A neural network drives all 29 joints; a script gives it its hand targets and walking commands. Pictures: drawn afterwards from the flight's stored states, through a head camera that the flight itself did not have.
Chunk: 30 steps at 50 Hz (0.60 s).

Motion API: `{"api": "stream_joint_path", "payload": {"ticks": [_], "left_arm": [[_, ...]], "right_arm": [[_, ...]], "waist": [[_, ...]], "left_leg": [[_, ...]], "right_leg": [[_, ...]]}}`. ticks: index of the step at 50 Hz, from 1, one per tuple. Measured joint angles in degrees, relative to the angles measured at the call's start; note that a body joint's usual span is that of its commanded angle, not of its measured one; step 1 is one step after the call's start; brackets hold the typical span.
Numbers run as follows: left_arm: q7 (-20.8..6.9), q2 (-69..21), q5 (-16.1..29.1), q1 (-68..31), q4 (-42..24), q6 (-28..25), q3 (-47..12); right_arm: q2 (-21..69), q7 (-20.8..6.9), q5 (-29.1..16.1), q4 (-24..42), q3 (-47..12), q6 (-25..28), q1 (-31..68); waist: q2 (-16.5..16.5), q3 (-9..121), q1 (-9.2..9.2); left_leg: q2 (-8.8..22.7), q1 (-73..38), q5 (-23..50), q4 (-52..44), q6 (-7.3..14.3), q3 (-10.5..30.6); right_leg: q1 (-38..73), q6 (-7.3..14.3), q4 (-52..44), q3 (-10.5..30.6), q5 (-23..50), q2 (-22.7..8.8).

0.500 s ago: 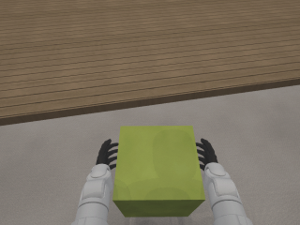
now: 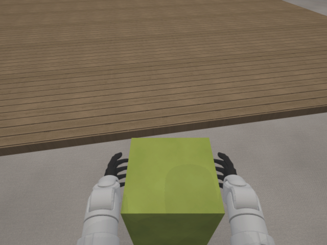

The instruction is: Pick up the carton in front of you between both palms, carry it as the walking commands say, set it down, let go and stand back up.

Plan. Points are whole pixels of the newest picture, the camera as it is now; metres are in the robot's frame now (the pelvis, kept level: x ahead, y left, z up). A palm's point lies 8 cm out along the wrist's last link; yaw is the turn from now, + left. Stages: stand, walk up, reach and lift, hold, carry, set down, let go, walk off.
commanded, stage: reach and lift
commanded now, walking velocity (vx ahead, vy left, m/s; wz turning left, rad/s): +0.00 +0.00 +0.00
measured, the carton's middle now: (170, 193) +0.30 +0.00 -0.05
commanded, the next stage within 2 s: hold in 0.74 s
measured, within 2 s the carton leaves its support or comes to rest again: neither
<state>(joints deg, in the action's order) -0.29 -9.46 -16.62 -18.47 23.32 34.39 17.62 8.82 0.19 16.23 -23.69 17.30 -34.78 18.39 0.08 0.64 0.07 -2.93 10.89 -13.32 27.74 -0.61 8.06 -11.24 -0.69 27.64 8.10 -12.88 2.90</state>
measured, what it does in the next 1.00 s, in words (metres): stands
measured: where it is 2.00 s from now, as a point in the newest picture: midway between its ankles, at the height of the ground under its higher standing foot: outside the picture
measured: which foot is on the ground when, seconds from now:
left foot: down 0.00-1.00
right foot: down 0.00-1.00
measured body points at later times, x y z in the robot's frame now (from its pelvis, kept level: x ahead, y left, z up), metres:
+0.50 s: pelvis +0.02 +0.00 +0.01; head -0.01 +0.00 +0.46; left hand +0.32 +0.15 +0.03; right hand +0.32 -0.15 +0.03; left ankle +0.02 +0.13 -0.74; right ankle +0.03 -0.13 -0.74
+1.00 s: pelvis +0.01 +0.00 +0.01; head -0.04 +0.00 +0.46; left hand +0.31 +0.15 +0.05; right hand +0.31 -0.15 +0.05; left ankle +0.02 +0.13 -0.74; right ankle +0.03 -0.13 -0.74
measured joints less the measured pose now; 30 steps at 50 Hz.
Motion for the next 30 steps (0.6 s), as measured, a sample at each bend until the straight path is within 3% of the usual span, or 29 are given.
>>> {"api": "stream_joint_path", "payload": {"ticks": [30], "left_arm": [[-0.23, 0.91, 1.18, 4.11, -6.53, 3.99, -4.39]], "right_arm": [[-0.32, 0.15, -0.94, 6.77, -4.26, -3.95, -4.27]], "waist": [[0.0, 0.01, 0.09]], "left_leg": [[0.64, -5.84, 1.24, -6.04, 0.14, -0.21]], "right_leg": [[5.83, 0.3, -6.01, -0.26, 1.24, -0.4]]}}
